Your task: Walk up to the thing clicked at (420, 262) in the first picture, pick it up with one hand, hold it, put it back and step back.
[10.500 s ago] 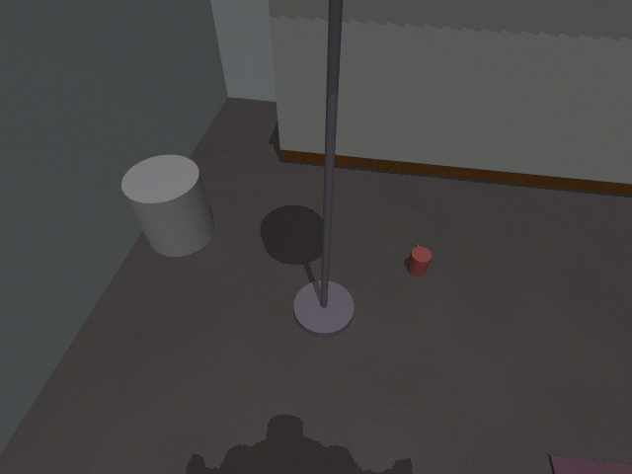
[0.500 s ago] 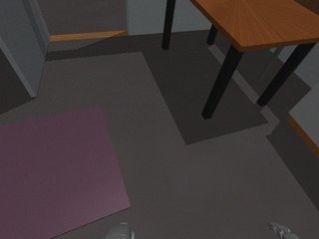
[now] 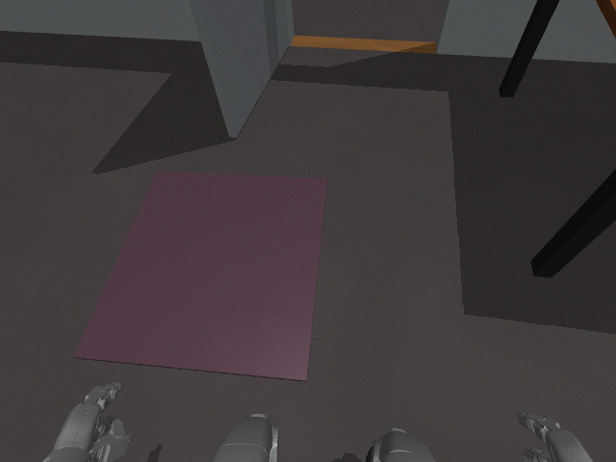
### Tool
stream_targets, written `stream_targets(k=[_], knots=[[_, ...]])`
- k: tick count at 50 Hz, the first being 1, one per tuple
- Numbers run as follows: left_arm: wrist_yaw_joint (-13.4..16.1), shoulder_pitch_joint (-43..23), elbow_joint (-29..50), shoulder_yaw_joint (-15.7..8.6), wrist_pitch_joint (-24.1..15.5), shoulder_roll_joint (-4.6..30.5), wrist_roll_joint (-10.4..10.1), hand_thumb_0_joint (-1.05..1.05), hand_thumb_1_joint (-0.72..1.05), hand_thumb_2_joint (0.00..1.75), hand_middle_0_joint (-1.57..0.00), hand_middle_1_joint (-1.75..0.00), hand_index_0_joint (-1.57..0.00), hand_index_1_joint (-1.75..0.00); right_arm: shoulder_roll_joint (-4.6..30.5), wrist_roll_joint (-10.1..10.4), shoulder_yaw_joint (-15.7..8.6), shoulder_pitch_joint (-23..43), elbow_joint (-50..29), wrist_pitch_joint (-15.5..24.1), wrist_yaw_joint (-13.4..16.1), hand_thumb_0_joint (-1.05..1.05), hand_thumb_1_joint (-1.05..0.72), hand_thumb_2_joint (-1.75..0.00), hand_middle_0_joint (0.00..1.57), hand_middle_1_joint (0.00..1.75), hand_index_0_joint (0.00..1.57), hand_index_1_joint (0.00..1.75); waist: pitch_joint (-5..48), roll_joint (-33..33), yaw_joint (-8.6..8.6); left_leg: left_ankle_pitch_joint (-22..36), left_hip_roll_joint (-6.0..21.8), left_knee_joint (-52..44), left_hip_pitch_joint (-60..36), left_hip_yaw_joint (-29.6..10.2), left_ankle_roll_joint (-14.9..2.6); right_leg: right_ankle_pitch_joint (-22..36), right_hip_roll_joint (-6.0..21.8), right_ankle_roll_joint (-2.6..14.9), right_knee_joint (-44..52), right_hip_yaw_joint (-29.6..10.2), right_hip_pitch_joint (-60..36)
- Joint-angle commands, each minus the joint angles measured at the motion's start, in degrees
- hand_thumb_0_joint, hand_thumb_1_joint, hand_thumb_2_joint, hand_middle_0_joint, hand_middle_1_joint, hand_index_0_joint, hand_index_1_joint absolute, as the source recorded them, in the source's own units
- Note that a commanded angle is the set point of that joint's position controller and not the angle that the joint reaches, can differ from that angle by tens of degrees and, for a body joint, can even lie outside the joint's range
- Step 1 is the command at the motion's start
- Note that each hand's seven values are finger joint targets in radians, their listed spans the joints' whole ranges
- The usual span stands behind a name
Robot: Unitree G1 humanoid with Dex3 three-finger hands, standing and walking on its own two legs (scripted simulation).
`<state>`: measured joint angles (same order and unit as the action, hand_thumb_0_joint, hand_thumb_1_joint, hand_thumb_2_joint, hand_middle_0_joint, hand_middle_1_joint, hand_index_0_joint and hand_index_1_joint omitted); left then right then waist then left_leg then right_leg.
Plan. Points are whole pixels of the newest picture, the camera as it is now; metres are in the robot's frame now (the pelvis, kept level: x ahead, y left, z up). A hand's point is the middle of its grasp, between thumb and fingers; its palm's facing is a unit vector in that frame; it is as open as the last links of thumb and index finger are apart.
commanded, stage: walk up
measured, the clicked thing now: out of the picture +0.17 +1.54 -0.71
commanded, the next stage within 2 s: none
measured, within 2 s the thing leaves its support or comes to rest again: neither
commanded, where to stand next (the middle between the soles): +0.08 +0.07 m, yaw +77 degrees
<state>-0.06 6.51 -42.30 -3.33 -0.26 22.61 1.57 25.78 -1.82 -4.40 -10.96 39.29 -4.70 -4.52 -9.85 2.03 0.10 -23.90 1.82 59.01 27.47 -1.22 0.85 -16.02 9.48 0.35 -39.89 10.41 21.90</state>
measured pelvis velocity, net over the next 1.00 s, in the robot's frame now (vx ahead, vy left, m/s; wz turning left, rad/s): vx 0.01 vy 0.05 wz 0.92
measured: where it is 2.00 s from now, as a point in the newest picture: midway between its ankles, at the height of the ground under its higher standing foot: outside the picture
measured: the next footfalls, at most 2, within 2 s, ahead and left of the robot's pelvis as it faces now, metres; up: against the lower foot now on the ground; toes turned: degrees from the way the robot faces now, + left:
left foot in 0.14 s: +0.01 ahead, +0.15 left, +0.00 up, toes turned +13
right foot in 0.42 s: +0.09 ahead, -0.06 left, +0.00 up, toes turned +24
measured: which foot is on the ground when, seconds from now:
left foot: up 0.00-0.12, down 0.14-0.44, up 0.46-0.76, down 0.78-1.00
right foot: down 0.00-0.18, up 0.20-0.40, down 0.42-0.78, up 0.80-1.00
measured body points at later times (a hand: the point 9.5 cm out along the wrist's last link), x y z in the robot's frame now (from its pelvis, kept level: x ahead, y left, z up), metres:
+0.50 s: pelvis -0.02 +0.00 +0.00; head +0.01 +0.01 +0.45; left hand -0.11 +0.33 -0.09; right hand +0.23 -0.23 -0.10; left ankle -0.04 +0.13 -0.69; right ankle +0.05 -0.07 -0.72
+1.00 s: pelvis +0.01 +0.05 -0.01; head +0.03 +0.10 +0.44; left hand -0.19 +0.31 -0.13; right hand +0.33 -0.08 -0.09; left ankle -0.07 +0.16 -0.72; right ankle +0.16 -0.03 -0.68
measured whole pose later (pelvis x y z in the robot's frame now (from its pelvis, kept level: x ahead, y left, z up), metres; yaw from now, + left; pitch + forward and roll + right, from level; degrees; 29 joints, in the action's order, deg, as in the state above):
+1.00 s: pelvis +0.01 +0.05 -0.01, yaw +53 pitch -1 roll +0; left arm -2.2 13.7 -43.4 -3.5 2.0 25.1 1.0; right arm 23.3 -0.6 -2.3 -17.0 41.4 2.0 1.3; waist -7.8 -3.3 0.7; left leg -19.4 -3.3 43.0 22.1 -7.0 0.3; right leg -27.4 6.1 0.9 -58.1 0.1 28.7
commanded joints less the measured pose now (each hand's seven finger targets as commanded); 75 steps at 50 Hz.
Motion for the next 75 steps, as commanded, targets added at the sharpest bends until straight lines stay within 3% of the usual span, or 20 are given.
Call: stream_targets(k=[1, 7, 9, 10, 12, 20, 22, 23, 29, 37, 40, 45, 49, 54, 56, 57, 62, 69, 72, 75], knots=[[0.91, 5.56, 3.41, -6.06, -0.89, 17.65, -0.38, 0.00, 0.90, 0.90, -0.20, -0.30, -0.20, -0.30, 7.60, -0.35, -2.72, -0.50, -4.61, 1.25, -0.08, 0.00, -0.90, -0.90, 0.20, 0.30, 0.20, 0.30, 14.81, -14.08, 4.13, -0.92, 0.73, -9.07, 3.12, 2.58, -0.69, 25.09, 14.00, 10.55, 10.54, -9.50, -20.40], [0.30, 2.62, 4.05, -5.43, 0.19, 17.75, -0.09, 0.00, 0.90, 0.90, -0.20, -0.30, -0.20, -0.30, 10.32, -0.46, -4.66, -9.88, -0.86, 1.73, -0.03, 0.00, -0.90, -0.90, 0.20, 0.30, 0.20, 0.30, 18.11, -6.64, -2.35, -0.12, -2.51, -27.47, -19.93, 2.55, -4.87, -5.45, 12.02, 4.68, -1.07, -0.67, -2.20], [0.18, -3.72, 7.16, -3.60, 0.15, 13.00, -1.23, 0.00, 0.90, 0.90, -0.20, -0.30, -0.20, -0.30, 20.74, -0.98, -6.56, -8.23, -2.82, 1.61, 0.67, 0.00, -0.90, -0.90, 0.20, 0.30, 0.20, 0.30, 9.61, 19.81, -5.58, -11.97, 12.35, -45.92, -14.91, -37.40, -16.55, -23.95, -6.27, -2.97, -17.93, 0.16, 18.26], [0.59, -6.14, 6.17, -4.65, -0.43, 16.28, -0.66, 0.00, 0.90, 0.90, -0.20, -0.30, -0.20, -0.30, 20.70, -1.06, -6.71, -5.47, -3.19, 1.60, 0.57, 0.00, -0.90, -0.90, 0.20, 0.30, 0.20, 0.30, 5.05, 15.17, -5.33, -10.25, 13.95, -46.95, -9.22, -39.64, -19.62, -21.76, -5.25, -2.33, -21.95, -6.66, 15.07], [0.35, 4.13, 1.59, -4.24, -0.88, 15.25, -1.89, 0.00, 0.90, 0.90, -0.20, -0.30, -0.20, -0.30, 15.26, -0.51, -4.47, 2.42, -4.64, 1.77, 1.79, 0.00, -0.90, -0.90, 0.20, 0.30, 0.20, 0.30, 8.73, 9.89, 0.53, 5.62, 5.39, -36.97, -13.64, -20.16, -13.38, -14.37, -3.10, -1.95, -18.61, -8.20, 11.95], [0.55, 10.96, 0.86, -4.35, -2.56, 12.40, -0.71, 0.00, 0.90, 0.90, -0.20, -0.30, -0.20, -0.30, 11.41, 0.17, -4.01, 1.27, -6.48, 2.58, 2.34, 0.00, -0.90, -0.90, 0.20, 0.30, 0.20, 0.30, 10.63, 2.15, 5.37, 4.41, 2.84, -30.52, 1.81, -24.98, -9.26, -4.72, -9.22, 2.16, 11.33, -11.82, -15.53], [1.19, 10.13, 1.91, -6.18, -2.90, 20.27, 1.02, 0.00, 0.90, 0.90, -0.20, -0.30, -0.20, -0.30, 5.95, 0.60, -2.74, -2.84, -5.96, 2.85, 3.01, 0.00, -0.90, -0.90, 0.20, 0.30, 0.20, 0.30, 9.18, -16.75, 5.37, -5.00, -8.96, -6.88, 15.76, -6.37, -1.36, -24.58, 15.80, 8.26, 30.61, -39.93, -19.51], [1.08, 4.25, 3.52, -5.82, -2.83, 19.69, 1.22, 0.00, 0.90, 0.90, -0.20, -0.30, -0.20, -0.30, 10.82, -0.07, -4.04, -3.18, -4.35, 2.58, 3.57, 0.00, -0.90, -0.90, 0.20, 0.30, 0.20, 0.30, 6.94, -11.55, 3.17, -3.27, -3.11, 0.80, 13.60, -6.54, -0.79, -29.28, 20.45, 12.07, 32.16, -42.51, -12.33], [-0.66, 6.20, 2.17, -4.59, -3.69, 16.17, 0.97, 0.00, 0.90, 0.90, -0.20, -0.30, -0.20, -0.30, 9.38, -0.18, -4.37, -4.52, -1.00, 3.72, 0.95, 0.00, -0.90, -0.90, 0.20, 0.30, 0.20, 0.30, 5.68, -9.67, 1.68, 6.77, 0.91, -4.82, 6.19, -1.31, -0.03, -8.66, 7.71, 8.00, 24.37, -12.44, -13.59], [-2.95, 7.65, 3.76, -3.94, 0.10, 15.59, 0.05, 0.00, 0.90, 0.90, -0.20, -0.30, -0.20, -0.30, 8.65, 1.76, -4.38, -9.55, 1.97, 6.66, 4.20, 0.00, -0.90, -0.90, 0.20, 0.30, 0.20, 0.30, 11.42, -9.24, -0.11, 12.78, -5.58, -28.83, -20.14, 6.74, -0.95, 9.14, 6.24, 5.03, -1.59, 1.51, -4.33], [-2.17, 6.95, 6.75, -2.67, 1.09, 12.79, -0.56, 0.00, 0.90, 0.90, -0.20, -0.30, -0.20, -0.30, 22.14, 1.49, -6.87, -13.89, 0.89, 7.87, 6.36, 0.00, -0.90, -0.90, 0.20, 0.30, 0.20, 0.30, 13.30, 9.69, -2.87, 13.81, 20.57, -38.00, -26.36, -42.84, -18.58, -19.64, -2.68, -0.72, -27.43, -11.27, 19.88], [-1.73, 11.61, 2.26, -3.73, 1.11, 13.81, -0.78, 0.00, 0.90, 0.90, -0.20, -0.30, -0.20, -0.30, 13.58, 1.80, -3.52, -6.17, -1.34, 8.17, 7.48, 0.00, -0.90, -0.90, 0.20, 0.30, 0.20, 0.30, 10.34, 6.16, 1.21, 30.97, 8.31, -28.16, -12.88, -19.07, -13.23, -11.93, -1.91, 0.21, -21.25, -11.79, 9.12], [-0.88, 9.48, 3.75, -3.46, 0.69, 11.72, -1.11, 0.00, 0.90, 0.90, -0.20, -0.30, -0.20, -0.30, 14.21, 0.63, -3.72, -7.76, -2.84, 8.08, 7.56, 0.00, -0.90, -0.90, 0.20, 0.30, 0.20, 0.30, 12.34, 8.04, 0.34, 49.00, 7.52, -22.99, -9.01, -20.93, -14.20, -10.15, -4.56, 0.95, -17.29, -9.61, 4.32], [0.07, 12.54, 2.83, -3.92, -0.43, 11.72, -1.00, 0.00, 0.90, 0.90, -0.20, -0.30, -0.20, -0.30, 12.95, 1.09, -3.24, -2.23, -5.65, 6.22, 7.50, 0.00, -0.90, -0.90, 0.20, 0.30, 0.20, 0.30, 15.11, 6.48, 4.07, 36.46, 0.93, -15.20, -0.57, -20.38, -9.62, 0.39, -7.85, 3.53, 0.75, -9.13, -8.83], [0.39, 12.71, 3.58, -5.97, -1.17, 20.90, 0.16, 0.00, 0.90, 0.90, -0.20, -0.30, -0.20, -0.30, 6.26, 1.60, -1.52, -4.00, -6.48, 5.63, 7.93, 0.00, -0.90, -0.90, 0.20, 0.30, 0.20, 0.30, 13.63, -15.84, 4.28, -2.34, -10.81, 4.80, 13.75, -6.27, -2.71, 2.37, 16.20, 11.73, 17.48, -38.35, -14.58], [0.25, 5.52, 4.95, -6.52, -1.15, 24.16, -0.03, 0.00, 0.90, 0.90, -0.20, -0.30, -0.20, -0.30, 9.51, 0.96, -2.65, -5.13, -5.38, 5.31, 8.79, 0.00, -0.90, -0.90, 0.20, 0.30, 0.20, 0.30, 13.55, -20.39, 2.21, -14.32, -5.80, 15.13, 15.29, -5.14, -1.90, 2.95, 25.22, 20.02, 21.55, -49.41, -11.48], [0.61, 3.93, 1.78, -5.19, -1.55, 17.64, 0.73, 0.00, 0.90, 0.90, -0.20, -0.30, -0.20, -0.30, 9.72, 0.92, -3.34, -6.72, 0.33, 5.50, 4.70, 0.00, -0.90, -0.90, 0.20, 0.30, 0.20, 0.30, 6.75, -14.77, 1.31, -1.16, -2.01, 2.91, 6.22, -0.69, -1.19, -3.31, 7.43, 10.66, 13.20, -17.38, -5.34], [-0.42, 4.36, 2.56, -3.64, -0.12, 16.08, -0.34, 0.00, 0.90, 0.90, -0.20, -0.30, -0.20, -0.30, 8.87, 1.22, -3.36, -8.28, 5.44, 6.54, 4.63, 0.00, -0.90, -0.90, 0.20, 0.30, 0.20, 0.30, 12.27, -9.66, -0.22, 3.89, -6.31, -24.69, -15.96, 4.87, -1.14, -5.89, 7.51, 7.73, 2.09, -10.34, -0.18], [0.60, 2.68, 2.57, -2.94, 0.41, 13.86, -1.43, 0.00, 0.90, 0.90, -0.20, -0.30, -0.20, -0.30, 20.48, 0.10, -5.11, -8.22, 4.54, 7.27, 5.73, 0.00, -0.90, -0.90, 0.20, 0.30, 0.20, 0.30, 9.60, 10.62, -3.51, -3.91, 16.85, -39.40, -14.06, -39.95, -17.80, -22.58, -2.88, -0.21, -19.15, -10.42, 16.56], [0.52, 7.23, -1.07, -2.88, -0.55, 13.38, -1.92, 0.00, 0.90, 0.90, -0.20, -0.30, -0.20, -0.30, 13.56, 0.57, -2.66, -1.75, 3.85, 7.52, 6.59, 0.00, -0.90, -0.90, 0.20, 0.30, 0.20, 0.30, 8.61, 4.36, 0.99, 19.32, 10.49, -30.10, -12.66, -23.93, -14.69, -15.42, -1.50, 0.58, -17.11, -12.24, 10.12]])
